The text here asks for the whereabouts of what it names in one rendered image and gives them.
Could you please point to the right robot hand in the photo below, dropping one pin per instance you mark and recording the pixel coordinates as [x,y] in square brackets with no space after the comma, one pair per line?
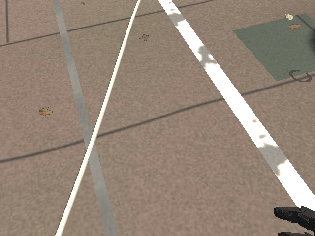
[304,216]

